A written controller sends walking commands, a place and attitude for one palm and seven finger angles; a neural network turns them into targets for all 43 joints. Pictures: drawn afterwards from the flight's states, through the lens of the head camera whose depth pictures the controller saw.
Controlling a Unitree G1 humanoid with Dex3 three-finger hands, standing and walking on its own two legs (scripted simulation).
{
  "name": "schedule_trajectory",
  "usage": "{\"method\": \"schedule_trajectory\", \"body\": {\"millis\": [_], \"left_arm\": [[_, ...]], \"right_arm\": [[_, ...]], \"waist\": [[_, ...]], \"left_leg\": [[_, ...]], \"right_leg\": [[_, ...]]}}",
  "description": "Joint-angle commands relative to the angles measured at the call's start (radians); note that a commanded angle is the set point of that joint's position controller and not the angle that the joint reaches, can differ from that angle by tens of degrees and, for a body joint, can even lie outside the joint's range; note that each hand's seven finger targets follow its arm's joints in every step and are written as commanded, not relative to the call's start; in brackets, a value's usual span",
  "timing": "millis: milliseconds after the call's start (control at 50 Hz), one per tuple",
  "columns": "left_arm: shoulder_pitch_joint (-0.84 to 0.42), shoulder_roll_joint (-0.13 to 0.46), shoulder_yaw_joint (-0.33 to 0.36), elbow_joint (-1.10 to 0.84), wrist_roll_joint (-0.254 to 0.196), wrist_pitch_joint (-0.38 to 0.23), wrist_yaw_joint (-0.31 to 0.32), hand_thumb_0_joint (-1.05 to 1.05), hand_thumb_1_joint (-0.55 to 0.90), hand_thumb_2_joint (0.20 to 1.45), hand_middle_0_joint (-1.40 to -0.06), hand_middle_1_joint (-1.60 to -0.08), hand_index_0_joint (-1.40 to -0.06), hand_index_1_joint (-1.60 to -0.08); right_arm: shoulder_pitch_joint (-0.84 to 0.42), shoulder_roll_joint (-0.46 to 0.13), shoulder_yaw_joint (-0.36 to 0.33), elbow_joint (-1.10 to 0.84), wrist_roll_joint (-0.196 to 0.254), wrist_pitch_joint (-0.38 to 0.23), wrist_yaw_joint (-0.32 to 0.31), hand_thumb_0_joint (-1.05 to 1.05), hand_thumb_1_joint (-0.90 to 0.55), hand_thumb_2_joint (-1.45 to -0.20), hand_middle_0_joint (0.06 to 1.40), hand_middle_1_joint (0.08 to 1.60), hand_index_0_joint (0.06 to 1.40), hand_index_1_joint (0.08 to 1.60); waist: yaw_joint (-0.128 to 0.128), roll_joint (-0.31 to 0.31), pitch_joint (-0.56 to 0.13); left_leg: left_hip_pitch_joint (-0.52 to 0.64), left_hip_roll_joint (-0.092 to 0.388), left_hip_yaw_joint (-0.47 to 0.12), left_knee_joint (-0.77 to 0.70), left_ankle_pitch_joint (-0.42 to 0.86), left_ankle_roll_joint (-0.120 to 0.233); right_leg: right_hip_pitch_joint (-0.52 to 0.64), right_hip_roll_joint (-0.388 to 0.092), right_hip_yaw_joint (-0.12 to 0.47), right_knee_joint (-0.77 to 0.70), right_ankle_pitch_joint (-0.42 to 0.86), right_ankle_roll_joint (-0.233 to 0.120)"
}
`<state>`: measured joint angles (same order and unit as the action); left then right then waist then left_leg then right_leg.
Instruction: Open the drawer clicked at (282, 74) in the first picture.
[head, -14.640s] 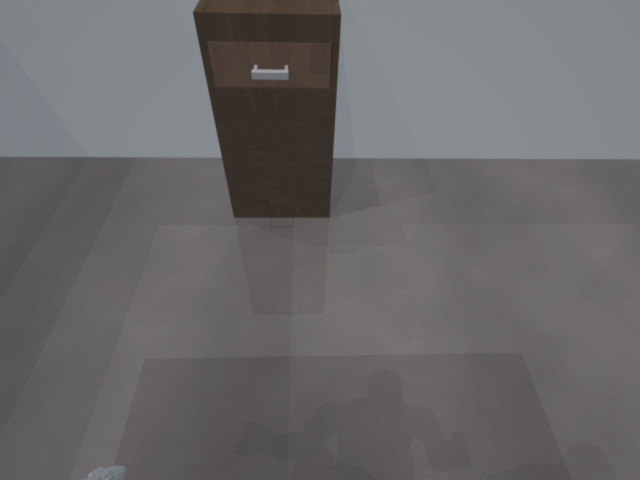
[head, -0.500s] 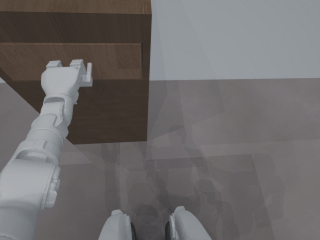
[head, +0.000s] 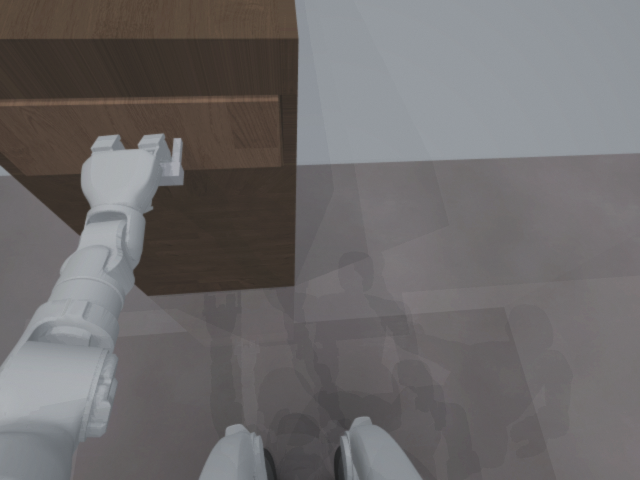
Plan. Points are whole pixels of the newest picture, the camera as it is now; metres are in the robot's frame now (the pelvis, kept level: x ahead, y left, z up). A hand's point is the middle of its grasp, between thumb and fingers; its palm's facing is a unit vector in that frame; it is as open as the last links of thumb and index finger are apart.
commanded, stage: pull the drawer open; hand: left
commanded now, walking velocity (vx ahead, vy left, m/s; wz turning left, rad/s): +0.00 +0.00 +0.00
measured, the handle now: (139, 161) +0.54 +0.20 +0.00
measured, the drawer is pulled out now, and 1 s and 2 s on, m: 0.01 0.13 0.23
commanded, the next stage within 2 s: none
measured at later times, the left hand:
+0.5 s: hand (136, 243) +0.43 +0.20 -0.03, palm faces -0.05 -0.07 -1.00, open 5.4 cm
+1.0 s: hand (132, 285) +0.37 +0.20 -0.03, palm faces -0.04 -0.06 -1.00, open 5.4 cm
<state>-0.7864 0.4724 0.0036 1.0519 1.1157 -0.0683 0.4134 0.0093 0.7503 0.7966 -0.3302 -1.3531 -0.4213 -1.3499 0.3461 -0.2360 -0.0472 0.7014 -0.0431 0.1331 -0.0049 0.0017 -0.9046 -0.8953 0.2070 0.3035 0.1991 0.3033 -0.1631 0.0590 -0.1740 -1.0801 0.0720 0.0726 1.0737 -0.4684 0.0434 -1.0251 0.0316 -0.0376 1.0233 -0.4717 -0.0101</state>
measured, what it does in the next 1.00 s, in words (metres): stands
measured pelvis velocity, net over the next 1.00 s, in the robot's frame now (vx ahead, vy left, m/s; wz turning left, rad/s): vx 0.02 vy -0.01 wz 0.01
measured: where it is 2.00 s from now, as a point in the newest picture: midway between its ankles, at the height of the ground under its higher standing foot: outside the picture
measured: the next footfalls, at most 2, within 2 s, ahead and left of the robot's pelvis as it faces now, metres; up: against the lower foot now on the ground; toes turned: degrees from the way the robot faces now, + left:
none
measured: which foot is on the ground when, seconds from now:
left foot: down 0.00-1.00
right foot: down 0.00-1.00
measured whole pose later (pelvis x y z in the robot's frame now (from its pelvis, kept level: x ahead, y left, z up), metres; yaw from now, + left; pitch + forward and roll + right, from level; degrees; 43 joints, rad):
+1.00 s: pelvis +0.02 -0.01 +0.02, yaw +1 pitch +20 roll -1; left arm -0.23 0.32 -0.07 0.62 1.13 -0.03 0.50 0.01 0.74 0.82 -0.31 -1.36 -0.42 -1.35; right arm 0.23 -0.23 -0.07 0.65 -0.04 0.17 0.00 0.01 -0.91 -0.90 0.21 0.30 0.20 0.30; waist -0.05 0.04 -0.19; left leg -0.85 0.06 0.08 0.97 -0.47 0.03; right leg -0.81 0.02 -0.02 0.95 -0.49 -0.02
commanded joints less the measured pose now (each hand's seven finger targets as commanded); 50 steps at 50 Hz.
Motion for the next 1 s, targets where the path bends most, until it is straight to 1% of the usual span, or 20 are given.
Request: {"method": "schedule_trajectory", "body": {"millis": [0,60,80,100,140,200,240,300,420,560,640,700,740,780,800,820,840,880,960,980], "left_arm": [[-0.181,0.195,0.061,-0.182,-0.012,-0.001,0.047,0.000,0.900,0.900,-0.400,-1.350,-0.400,-1.350],[-0.127,0.143,0.039,-0.226,-0.012,-0.001,0.062,0.000,0.900,0.900,-0.400,-1.350,-0.400,-1.350],[-0.100,0.129,0.036,-0.217,-0.014,0.004,0.067,0.000,0.900,0.900,-0.400,-1.350,-0.400,-1.350],[-0.078,0.138,0.047,-0.211,-0.013,0.010,0.072,0.000,0.900,0.900,-0.400,-1.350,-0.400,-1.350],[-0.079,0.127,0.042,-0.256,-0.010,0.009,0.081,0.000,0.900,0.900,-0.400,-1.350,-0.400,-1.350],[-0.023,0.080,0.020,-0.279,-0.011,0.020,0.093,0.000,0.900,0.900,-0.400,-1.350,-0.400,-1.350],[-0.005,0.098,0.036,-0.300,-0.011,0.021,0.096,0.000,0.900,0.900,-0.400,-1.350,-0.400,-1.350],[0.058,0.064,0.020,-0.330,-0.006,0.023,0.105,0.000,0.900,0.900,-0.400,-1.350,-0.400,-1.350],[0.097,-0.012,-0.030,-0.392,-0.001,0.038,0.120,0.000,0.900,0.900,-0.400,-1.350,-0.400,-1.350],[0.171,0.009,-0.012,-0.408,0.003,0.053,0.119,0.000,0.900,0.900,-0.400,-1.350,-0.400,-1.350],[0.210,0.041,0.021,-0.452,-0.001,0.046,0.118,0.000,0.900,0.900,-0.400,-1.350,-0.400,-1.350],[0.302,0.012,0.007,-0.475,-0.009,0.044,0.115,0.000,0.900,0.900,-0.400,-1.350,-0.400,-1.350],[0.332,0.037,0.034,-0.499,-0.008,0.039,0.117,0.000,0.900,0.900,-0.400,-1.350,-0.400,-1.350],[0.335,0.016,0.013,-0.525,-0.004,0.036,0.120,0.000,0.900,0.900,-0.400,-1.350,-0.400,-1.350],[0.378,0.027,0.028,-0.532,-0.002,0.037,0.124,0.000,0.900,0.900,-0.400,-1.350,-0.400,-1.350],[0.375,-0.004,-0.002,-0.537,-0.003,0.042,0.127,0.000,0.900,0.900,-0.400,-1.350,-0.400,-1.350],[0.368,0.023,0.029,-0.552,-0.002,0.041,0.132,0.000,0.900,0.900,-0.400,-1.350,-0.400,-1.350],[0.391,-0.007,0.000,-0.569,0.001,0.048,0.139,0.000,0.900,0.900,-0.400,-1.350,-0.400,-1.350],[0.474,0.016,0.025,-0.606,-0.007,0.064,0.143,0.000,0.900,0.900,-0.400,-1.350,-0.400,-1.350],[0.466,0.000,0.009,-0.615,-0.009,0.067,0.143,0.000,0.900,0.900,-0.400,-1.350,-0.400,-1.350]], "right_arm": [[0.140,-0.174,-0.067,-0.050,-0.004,-0.002,-0.012,0.000,-0.900,-0.900,0.200,0.300,0.200,0.300],[0.128,-0.168,-0.072,-0.050,-0.004,0.003,-0.006,0.000,-0.900,-0.900,0.200,0.300,0.200,0.300],[0.124,-0.166,-0.075,-0.048,-0.002,0.005,-0.003,0.000,-0.900,-0.900,0.200,0.300,0.200,0.300],[0.118,-0.169,-0.075,-0.049,-0.002,0.008,-0.003,0.000,-0.900,-0.900,0.200,0.300,0.200,0.300],[0.106,-0.166,-0.077,-0.053,-0.004,0.011,-0.003,0.000,-0.900,-0.900,0.200,0.300,0.200,0.300],[0.096,-0.159,-0.082,-0.057,-0.003,0.017,0.002,0.000,-0.900,-0.900,0.200,0.300,0.200,0.300],[0.080,-0.160,-0.080,-0.063,-0.002,0.023,0.001,0.000,-0.900,-0.900,0.200,0.300,0.200,0.300],[0.060,-0.152,-0.082,-0.075,0.000,0.027,0.002,0.000,-0.900,-0.900,0.200,0.300,0.200,0.300],[0.022,-0.142,-0.084,-0.092,0.002,0.032,0.008,0.000,-0.900,-0.900,0.200,0.300,0.200,0.300],[-0.015,-0.136,-0.075,-0.108,0.004,0.034,-0.003,0.000,-0.900,-0.900,0.200,0.300,0.200,0.300],[-0.031,-0.135,-0.073,-0.119,0.003,0.029,-0.009,0.000,-0.900,-0.900,0.200,0.300,0.200,0.300],[-0.047,-0.128,-0.071,-0.135,0.006,0.025,-0.009,0.000,-0.900,-0.900,0.200,0.300,0.200,0.300],[-0.058,-0.131,-0.070,-0.140,0.005,0.022,-0.012,0.000,-0.900,-0.900,0.200,0.300,0.200,0.300],[-0.065,-0.128,-0.071,-0.140,0.007,0.019,-0.009,0.000,-0.900,-0.900,0.200,0.300,0.200,0.300],[-0.067,-0.128,-0.069,-0.148,0.006,0.018,-0.009,0.000,-0.900,-0.900,0.200,0.300,0.200,0.300],[-0.076,-0.127,-0.068,-0.148,0.007,0.016,-0.008,0.000,-0.900,-0.900,0.200,0.300,0.200,0.300],[-0.076,-0.129,-0.070,-0.144,0.005,0.014,-0.009,0.000,-0.900,-0.900,0.200,0.300,0.200,0.300],[-0.084,-0.127,-0.069,-0.147,0.005,0.012,-0.006,0.000,-0.900,-0.900,0.200,0.300,0.200,0.300],[-0.097,-0.129,-0.066,-0.158,0.007,0.006,-0.008,0.000,-0.900,-0.900,0.200,0.300,0.200,0.300],[-0.101,-0.129,-0.066,-0.158,0.007,0.004,-0.008,0.000,-0.900,-0.900,0.200,0.300,0.200,0.300]], "waist": [[0.068,0.032,-0.513],[0.077,0.054,-0.519],[0.078,0.031,-0.483],[0.081,0.000,-0.462],[0.087,0.019,-0.491],[0.089,0.018,-0.465],[0.099,0.008,-0.471],[0.110,0.014,-0.461],[0.102,-0.002,-0.431],[0.115,-0.019,-0.387],[0.132,-0.024,-0.415],[0.143,-0.033,-0.407],[0.151,-0.043,-0.402],[0.143,-0.033,-0.386],[0.158,-0.027,-0.391],[0.144,-0.032,-0.373],[0.149,-0.019,-0.377],[0.145,-0.009,-0.369],[0.162,-0.029,-0.371],[0.153,-0.030,-0.354]], "left_leg": [[0.454,-0.053,-0.063,-0.085,0.524,-0.001],[0.506,-0.047,-0.069,-0.093,0.585,-0.006],[0.493,-0.048,-0.061,-0.098,0.577,-0.005],[0.477,-0.050,-0.059,-0.104,0.558,-0.004],[0.501,-0.051,-0.063,-0.107,0.590,-0.005],[0.540,-0.045,-0.060,-0.117,0.637,-0.007],[0.534,-0.050,-0.062,-0.124,0.628,-0.008],[0.553,-0.050,-0.057,-0.132,0.648,-0.008],[0.579,-0.048,-0.062,-0.139,0.643,-0.009],[0.550,-0.060,-0.051,-0.150,0.595,-0.007],[0.539,-0.067,-0.046,-0.153,0.579,-0.006],[0.530,-0.072,-0.035,-0.155,0.575,-0.006],[0.515,-0.072,-0.041,-0.158,0.567,-0.006],[0.523,-0.070,-0.033,-0.156,0.549,-0.006],[0.520,-0.072,-0.034,-0.158,0.550,-0.008],[0.515,-0.074,-0.032,-0.159,0.524,-0.008],[0.522,-0.070,-0.038,-0.159,0.543,-0.008],[0.534,-0.070,-0.036,-0.158,0.533,-0.009],[0.524,-0.074,-0.035,-0.165,0.517,-0.011],[0.523,-0.073,-0.035,-0.166,0.504,-0.010]], "right_leg": [[0.257,0.036,-0.007,-0.107,0.472,-0.025],[0.252,0.035,-0.010,-0.110,0.492,-0.026],[0.260,0.036,-0.011,-0.118,0.495,-0.026],[0.273,0.035,-0.009,-0.124,0.495,-0.025],[0.283,0.032,-0.006,-0.120,0.516,-0.028],[0.287,0.032,-0.010,-0.134,0.534,-0.026],[0.310,0.030,-0.005,-0.134,0.538,-0.028],[0.320,0.029,-0.005,-0.140,0.550,-0.028],[0.306,0.029,-0.010,-0.150,0.526,-0.029],[0.343,0.026,0.000,-0.160,0.544,-0.031],[0.387,0.023,0.006,-0.158,0.559,-0.033],[0.410,0.023,0.011,-0.162,0.588,-0.031],[0.418,0.022,0.011,-0.157,0.583,-0.033],[0.400,0.022,0.013,-0.162,0.572,-0.031],[0.407,0.023,0.011,-0.157,0.566,-0.034],[0.397,0.023,0.011,-0.163,0.559,-0.033],[0.392,0.023,0.010,-0.157,0.554,-0.035],[0.375,0.024,0.007,-0.158,0.538,-0.035],[0.407,0.023,0.012,-0.158,0.546,-0.035],[0.397,0.023,0.010,-0.163,0.538,-0.035]]}}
